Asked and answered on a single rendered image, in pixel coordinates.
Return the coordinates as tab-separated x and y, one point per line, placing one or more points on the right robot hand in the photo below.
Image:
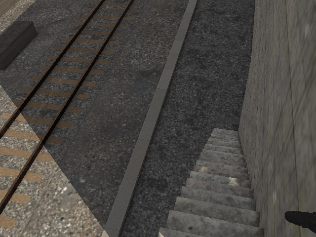
302	218

